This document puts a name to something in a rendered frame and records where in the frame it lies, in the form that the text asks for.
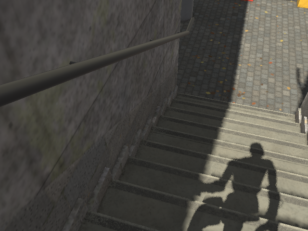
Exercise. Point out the stairs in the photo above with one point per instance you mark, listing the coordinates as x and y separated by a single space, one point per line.
211 165

